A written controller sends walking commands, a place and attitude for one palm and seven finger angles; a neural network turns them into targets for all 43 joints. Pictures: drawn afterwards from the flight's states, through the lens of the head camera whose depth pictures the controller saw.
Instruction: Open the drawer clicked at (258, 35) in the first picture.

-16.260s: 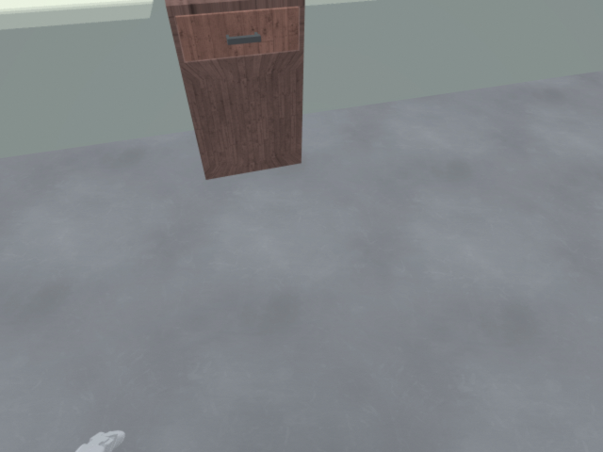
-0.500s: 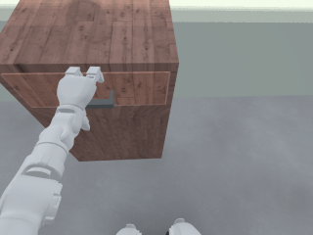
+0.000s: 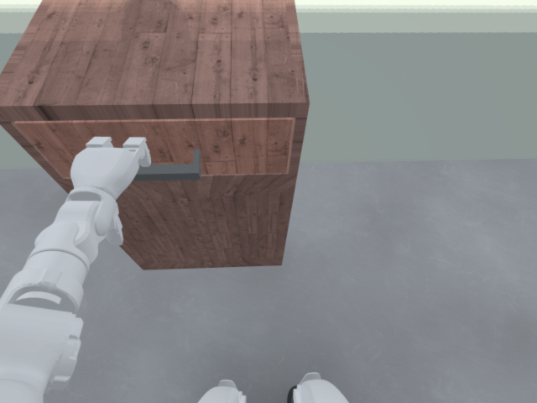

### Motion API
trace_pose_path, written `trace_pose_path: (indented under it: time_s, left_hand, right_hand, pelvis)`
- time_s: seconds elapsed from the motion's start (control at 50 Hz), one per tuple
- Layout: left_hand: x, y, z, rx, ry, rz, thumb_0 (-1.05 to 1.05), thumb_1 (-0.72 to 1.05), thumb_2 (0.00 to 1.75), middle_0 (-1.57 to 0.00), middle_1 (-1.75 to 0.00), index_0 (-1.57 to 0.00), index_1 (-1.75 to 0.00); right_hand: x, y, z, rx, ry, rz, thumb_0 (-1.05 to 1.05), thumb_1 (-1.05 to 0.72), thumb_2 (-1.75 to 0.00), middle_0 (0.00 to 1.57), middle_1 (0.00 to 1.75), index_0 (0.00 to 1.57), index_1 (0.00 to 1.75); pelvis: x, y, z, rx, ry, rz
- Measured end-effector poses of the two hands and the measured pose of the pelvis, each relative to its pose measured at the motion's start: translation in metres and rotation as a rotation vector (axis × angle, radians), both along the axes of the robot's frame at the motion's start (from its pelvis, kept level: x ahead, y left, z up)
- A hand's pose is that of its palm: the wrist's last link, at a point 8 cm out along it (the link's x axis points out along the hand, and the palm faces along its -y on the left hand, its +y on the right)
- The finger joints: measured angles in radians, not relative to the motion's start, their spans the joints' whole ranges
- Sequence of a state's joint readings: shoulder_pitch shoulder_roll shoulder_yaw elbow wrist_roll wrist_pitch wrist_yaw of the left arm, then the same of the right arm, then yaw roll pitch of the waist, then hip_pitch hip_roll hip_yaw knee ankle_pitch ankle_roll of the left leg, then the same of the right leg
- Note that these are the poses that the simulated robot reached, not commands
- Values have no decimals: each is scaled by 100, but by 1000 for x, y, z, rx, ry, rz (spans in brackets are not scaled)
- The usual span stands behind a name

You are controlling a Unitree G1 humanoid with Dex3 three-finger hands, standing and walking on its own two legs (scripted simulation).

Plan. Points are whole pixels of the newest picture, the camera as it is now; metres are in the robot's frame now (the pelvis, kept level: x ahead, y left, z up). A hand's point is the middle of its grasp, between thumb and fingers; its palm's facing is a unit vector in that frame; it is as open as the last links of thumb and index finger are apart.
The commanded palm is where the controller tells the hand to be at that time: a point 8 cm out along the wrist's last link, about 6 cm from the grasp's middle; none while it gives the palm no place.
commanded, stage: move the hooked fingers above the handle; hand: left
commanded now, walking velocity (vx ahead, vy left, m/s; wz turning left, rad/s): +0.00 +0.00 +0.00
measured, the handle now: (165, 163) +0.52 +0.19 -0.04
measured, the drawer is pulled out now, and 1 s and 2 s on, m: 0.00 0.00 0.00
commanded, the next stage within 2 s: lower the fingers behind the handle in 1.80 s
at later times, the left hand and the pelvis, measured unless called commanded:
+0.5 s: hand (139, 164) +0.47 +0.21 +0.03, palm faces -0.13 -0.04 -0.99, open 13.6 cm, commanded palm +0.45 +0.24 +0.07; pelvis +0.00 +0.00 +0.01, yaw -2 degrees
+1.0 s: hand (139, 163) +0.48 +0.22 +0.02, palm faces +0.02 +0.01 -1.00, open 13.3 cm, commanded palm +0.45 +0.22 +0.07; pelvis +0.01 +0.01 +0.00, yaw -1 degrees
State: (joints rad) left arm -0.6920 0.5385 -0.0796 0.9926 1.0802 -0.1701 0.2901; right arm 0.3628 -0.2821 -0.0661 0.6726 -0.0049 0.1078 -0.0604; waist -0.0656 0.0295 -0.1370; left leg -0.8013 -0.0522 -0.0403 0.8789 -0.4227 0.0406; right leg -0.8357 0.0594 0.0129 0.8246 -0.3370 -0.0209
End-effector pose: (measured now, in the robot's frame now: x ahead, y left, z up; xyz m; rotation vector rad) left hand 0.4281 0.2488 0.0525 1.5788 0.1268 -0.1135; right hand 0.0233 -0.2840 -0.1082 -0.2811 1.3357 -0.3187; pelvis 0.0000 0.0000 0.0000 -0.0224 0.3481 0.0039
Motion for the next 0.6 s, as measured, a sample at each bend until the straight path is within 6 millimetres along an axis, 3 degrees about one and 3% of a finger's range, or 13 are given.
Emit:
trace_pose_path:
  time_s: [0.1, 0.16, 0.22, 0.3, 0.4, 0.48, 0.6]
  left_hand:
    - [9, -30, 1, -82, -153, -112, 0, -49, 30, -32, -120, -33, -120]
    - [25, -38, 10, -95, -259, -81, 0, -49, 30, -36, -123, -33, -120]
    - [28, -44, 13, -77, -298, -31, 0, -49, 30, -44, -130, -37, -125]
    - [30, -51, 23, 7, -247, 32, 0, -49, 30, -44, -129, -41, -132]
    - [30, -55, 34, 15, -111, 81, 0, -49, 30, -39, -125, -38, -128]
    - [29, -45, 35, -34, -33, 100, 0, -49, 30, -36, -122, -35, -124]
    - [14, -4, 17, 14, -10, 81, 0, -49, 30, -33, -121, -33, -121]
  right_hand:
    - [3, -7, -4, -32, 25, 16, 0, -91, -90, 20, 30, 20, 29]
    - [9, -3, -9, -16, 4, 10, 0, -91, -90, 20, 30, 20, 29]
    - [16, 9, -15, 36, -8, 13, 0, -91, -90, 20, 30, 20, 29]
    - [24, 28, -19, 111, -30, 3, 0, -91, -90, 20, 30, 20, 29]
    - [27, 44, -12, 156, -78, -32, 0, -91, -90, 20, 30, 20, 29]
    - [21, 41, -4, 133, -106, -50, 0, -91, -90, 20, 30, 21, 30]
    - [3, 14, -1, 51, -63, -37, 0, -91, -90, 20, 30, 21, 30]
  pelvis:
    - [4, 4, -10, -12, 25, 20]
    - [5, 5, -13, -15, 35, 15]
    - [5, 6, -12, -13, 29, 5]
    - [4, 6, -3, 0, 6, -16]
    - [0, 2, 9, 14, -37, -38]
    - [-3, -2, 12, 19, -52, -48]
    - [-5, -4, 5, 14, -16, -40]
